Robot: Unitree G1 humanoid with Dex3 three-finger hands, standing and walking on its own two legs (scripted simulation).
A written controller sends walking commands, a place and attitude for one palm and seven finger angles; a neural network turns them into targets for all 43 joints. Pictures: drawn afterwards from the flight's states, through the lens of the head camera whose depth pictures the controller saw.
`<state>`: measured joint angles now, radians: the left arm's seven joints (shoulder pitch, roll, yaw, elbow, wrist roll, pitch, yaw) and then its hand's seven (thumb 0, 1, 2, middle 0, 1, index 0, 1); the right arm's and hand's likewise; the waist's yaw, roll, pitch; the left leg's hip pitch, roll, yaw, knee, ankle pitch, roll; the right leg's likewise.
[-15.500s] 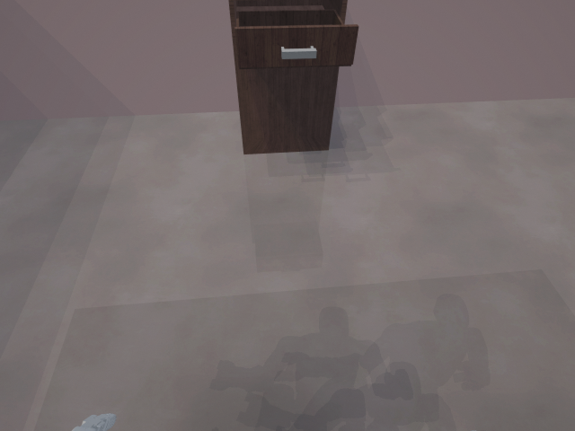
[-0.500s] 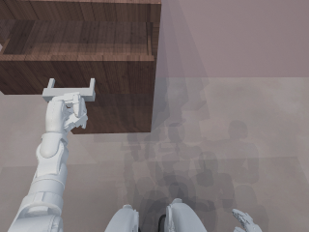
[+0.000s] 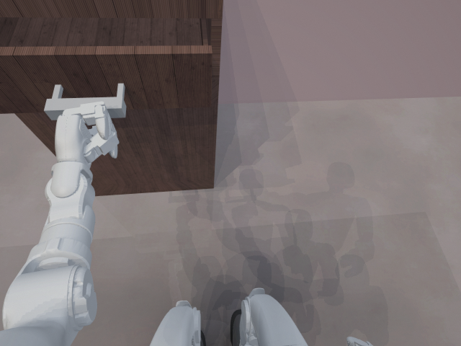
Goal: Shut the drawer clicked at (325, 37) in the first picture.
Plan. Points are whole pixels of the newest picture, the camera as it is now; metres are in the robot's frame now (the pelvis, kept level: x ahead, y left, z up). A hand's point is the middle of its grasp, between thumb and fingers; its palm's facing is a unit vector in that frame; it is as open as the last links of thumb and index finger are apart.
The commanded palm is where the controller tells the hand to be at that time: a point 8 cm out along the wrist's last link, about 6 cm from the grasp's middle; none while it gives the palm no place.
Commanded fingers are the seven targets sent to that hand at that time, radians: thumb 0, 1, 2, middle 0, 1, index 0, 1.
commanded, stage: push the drawer shut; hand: left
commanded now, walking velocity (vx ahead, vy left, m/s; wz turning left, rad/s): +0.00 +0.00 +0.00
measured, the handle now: (88, 98) +0.54 +0.24 +0.04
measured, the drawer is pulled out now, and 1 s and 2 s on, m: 0.09 0.00 0.00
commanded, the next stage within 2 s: pull the fist back off the drawer in 1.04 s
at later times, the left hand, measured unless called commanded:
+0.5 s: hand (115, 105) +0.53 +0.19 +0.04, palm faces +0.06 -1.00 -0.04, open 3.3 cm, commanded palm +0.51 +0.23 +0.04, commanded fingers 0.00 0.90 0.90 -1.40 -1.60 -1.40 -1.60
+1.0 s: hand (111, 94) +0.55 +0.20 +0.04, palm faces +0.06 -1.00 -0.04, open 3.1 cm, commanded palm +0.57 +0.22 +0.04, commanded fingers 0.00 0.90 0.90 -1.40 -1.60 -1.40 -1.60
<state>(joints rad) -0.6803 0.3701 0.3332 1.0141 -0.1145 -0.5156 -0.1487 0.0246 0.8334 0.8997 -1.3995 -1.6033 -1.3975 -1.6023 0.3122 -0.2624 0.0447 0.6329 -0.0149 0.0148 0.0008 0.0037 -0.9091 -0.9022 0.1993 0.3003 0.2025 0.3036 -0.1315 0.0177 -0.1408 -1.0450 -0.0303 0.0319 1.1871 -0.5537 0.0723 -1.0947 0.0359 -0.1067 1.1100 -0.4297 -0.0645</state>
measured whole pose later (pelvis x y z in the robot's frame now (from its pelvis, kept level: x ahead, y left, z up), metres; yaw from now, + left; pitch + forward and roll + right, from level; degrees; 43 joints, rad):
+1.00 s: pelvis -0.01 +0.00 -0.02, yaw -1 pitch +30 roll -6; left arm -1.10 0.64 0.41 1.34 0.01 -0.44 -0.17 0.02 0.70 0.93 -1.40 -1.60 -1.40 -1.60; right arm 0.37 -0.28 0.10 0.63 -0.05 0.07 0.02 0.00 -0.91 -0.90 0.20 0.30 0.20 0.30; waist -0.25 0.04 -0.12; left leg -1.23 -0.01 -0.02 1.27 -0.56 0.07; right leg -1.24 0.05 -0.16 1.13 -0.41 -0.07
